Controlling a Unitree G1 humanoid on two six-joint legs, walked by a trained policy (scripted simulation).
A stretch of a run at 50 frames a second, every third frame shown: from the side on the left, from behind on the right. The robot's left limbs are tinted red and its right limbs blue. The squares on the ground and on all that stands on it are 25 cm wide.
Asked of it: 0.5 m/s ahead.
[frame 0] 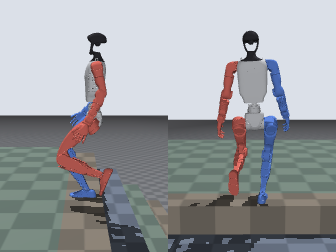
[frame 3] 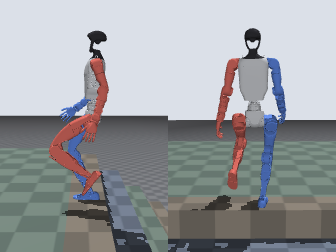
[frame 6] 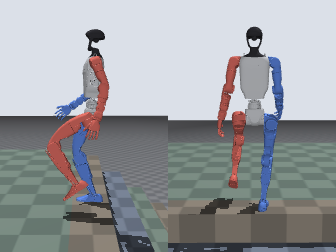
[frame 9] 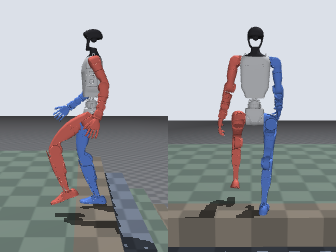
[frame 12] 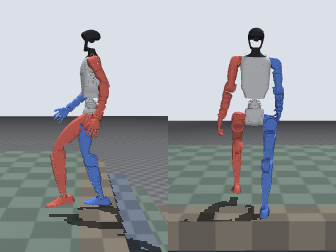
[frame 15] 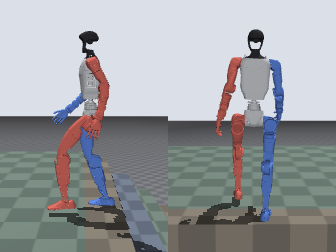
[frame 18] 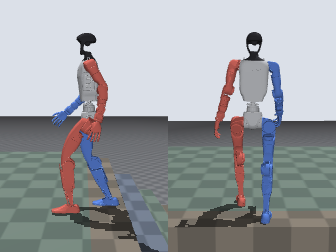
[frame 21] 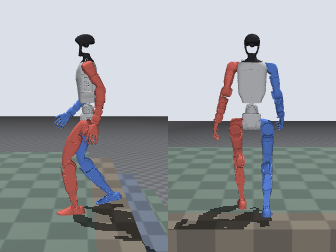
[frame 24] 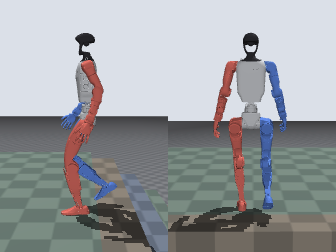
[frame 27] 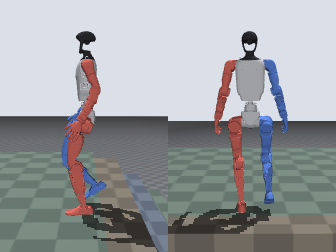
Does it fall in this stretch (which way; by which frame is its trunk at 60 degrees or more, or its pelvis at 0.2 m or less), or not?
no
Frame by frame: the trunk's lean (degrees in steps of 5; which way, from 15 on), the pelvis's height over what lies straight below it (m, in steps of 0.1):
0: 5, 0.7
3: 5, 0.7
6: 5, 0.8
9: 0, 0.8
12: 0, 0.8
15: 0, 0.8
18: 0, 0.8
21: 0, 0.8
24: 0, 0.8
27: 0, 0.8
